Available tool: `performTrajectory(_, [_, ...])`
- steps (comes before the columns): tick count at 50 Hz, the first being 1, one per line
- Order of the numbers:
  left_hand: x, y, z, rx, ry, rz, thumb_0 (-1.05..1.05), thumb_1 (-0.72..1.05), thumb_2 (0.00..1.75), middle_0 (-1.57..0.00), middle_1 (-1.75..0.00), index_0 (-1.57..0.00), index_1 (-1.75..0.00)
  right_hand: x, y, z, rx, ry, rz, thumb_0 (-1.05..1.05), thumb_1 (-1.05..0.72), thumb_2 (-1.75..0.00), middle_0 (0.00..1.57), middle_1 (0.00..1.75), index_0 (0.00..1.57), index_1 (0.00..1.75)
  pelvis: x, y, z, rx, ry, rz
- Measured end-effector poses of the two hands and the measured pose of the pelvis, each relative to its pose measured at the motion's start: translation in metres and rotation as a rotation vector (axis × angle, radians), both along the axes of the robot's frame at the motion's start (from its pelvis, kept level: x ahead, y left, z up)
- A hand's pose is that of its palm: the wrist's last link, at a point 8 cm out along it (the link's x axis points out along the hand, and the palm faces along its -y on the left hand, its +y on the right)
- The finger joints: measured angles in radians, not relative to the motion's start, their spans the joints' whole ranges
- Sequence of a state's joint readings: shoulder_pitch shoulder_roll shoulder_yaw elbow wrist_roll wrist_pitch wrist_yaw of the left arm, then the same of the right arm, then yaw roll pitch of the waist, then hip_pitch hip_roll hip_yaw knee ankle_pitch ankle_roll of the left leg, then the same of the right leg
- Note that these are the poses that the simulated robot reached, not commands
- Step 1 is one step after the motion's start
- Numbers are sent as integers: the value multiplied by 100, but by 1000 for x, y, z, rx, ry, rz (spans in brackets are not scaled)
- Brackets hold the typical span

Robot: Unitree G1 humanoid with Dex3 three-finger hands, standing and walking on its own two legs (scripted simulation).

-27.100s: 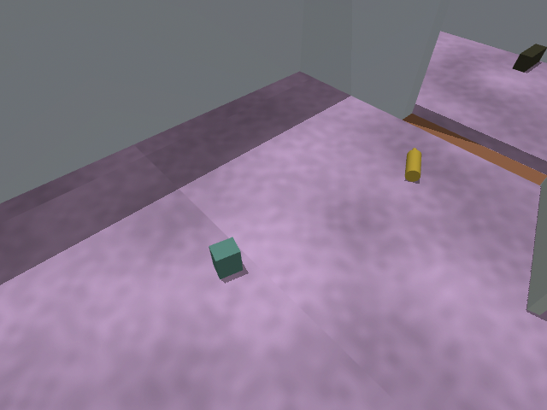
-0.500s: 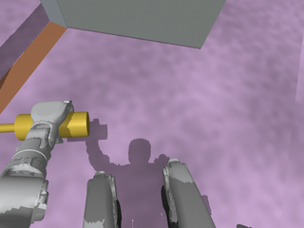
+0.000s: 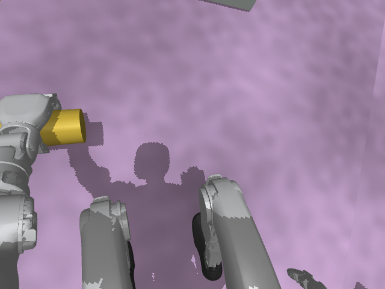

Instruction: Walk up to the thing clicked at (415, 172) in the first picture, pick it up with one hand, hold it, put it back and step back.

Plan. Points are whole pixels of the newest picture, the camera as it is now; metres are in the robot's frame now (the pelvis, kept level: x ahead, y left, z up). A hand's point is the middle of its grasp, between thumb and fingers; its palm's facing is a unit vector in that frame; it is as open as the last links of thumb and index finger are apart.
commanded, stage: crouch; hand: left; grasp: from above
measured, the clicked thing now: (22, 130) +0.49 +0.29 -0.19
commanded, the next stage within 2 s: lower in 0.58 s
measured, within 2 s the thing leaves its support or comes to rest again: neither
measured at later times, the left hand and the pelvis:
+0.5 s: hand (47, 130) +0.49 +0.26 -0.22, palm faces -0.47 -0.01 -0.88, open 10.6 cm; pelvis -0.01 +0.00 -0.06, yaw -2 degrees
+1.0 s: hand (54, 133) +0.50 +0.26 -0.27, palm faces -0.48 -0.02 -0.88, open 10.5 cm; pelvis -0.01 +0.00 -0.08, yaw -4 degrees
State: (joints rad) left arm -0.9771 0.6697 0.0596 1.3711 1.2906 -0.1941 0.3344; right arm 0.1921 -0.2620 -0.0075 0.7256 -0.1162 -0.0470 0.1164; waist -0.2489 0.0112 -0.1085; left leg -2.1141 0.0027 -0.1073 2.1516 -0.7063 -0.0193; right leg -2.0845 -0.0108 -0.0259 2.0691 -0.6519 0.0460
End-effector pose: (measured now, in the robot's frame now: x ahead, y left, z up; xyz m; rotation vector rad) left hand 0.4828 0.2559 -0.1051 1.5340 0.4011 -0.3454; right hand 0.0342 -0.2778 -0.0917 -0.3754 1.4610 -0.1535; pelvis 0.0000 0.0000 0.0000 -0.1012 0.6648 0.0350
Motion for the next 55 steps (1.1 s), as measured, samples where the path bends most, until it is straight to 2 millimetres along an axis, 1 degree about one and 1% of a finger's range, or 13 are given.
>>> performTrajectory(12, [7, -1, -36, -9, 11, -21, 0, -10, 60, -60, -69, -62, -67, -26, 3, -26, 2, 60, -11, 0, -92, -90, 21, 30, 20, 30, -6, 1, -33, -9, -18, -7])
performTrajectory(18, [11, 0, -48, -7, 8, -20, 0, -9, 59, -61, -68, -62, -66, -34, 7, -36, 8, 69, -9, 0, -92, -90, 21, 30, 20, 30, -8, 1, -45, -14, -28, -10])
performTrajectory(24, [15, 2, -57, -2, 9, -10, 0, -9, 58, -62, -67, -63, -65, -37, 10, -44, 11, 72, -1, 0, -92, -90, 21, 30, 20, 30, -9, 1, -55, -20, -37, -15])
performTrajectory(31, [21, 4, -68, -3, 9, -7, 0, -8, 56, -63, -65, -64, -63, -37, 12, -49, 7, 77, 9, 0, -92, -91, 21, 30, 20, 30, -9, 2, -63, -29, -43, -18])
performTrajectory(39, [21, 6, -80, -2, 23, -7, 0, -8, 54, -65, -61, -66, -59, -36, 12, -51, 6, 90, 21, 0, -92, -91, 21, 30, 20, 30, -8, 3, -68, -37, -46, -19])
performTrajectory(48, [23, 4, -102, -17, 31, -24, 0, -7, 52, -67, -58, -68, -57, -39, 9, -55, -8, 105, 49, 0, -92, -90, 21, 30, 20, 30, -9, 4, -79, -51, -64, -26])
performTrajectory(55, [24, 2, -119, -26, 17, -31, 0, -7, 51, -66, -59, -68, -57, -45, 12, -58, -14, 122, 58, 0, -92, -90, 21, 30, 20, 30, -9, 5, -89, -61, -74, -32])
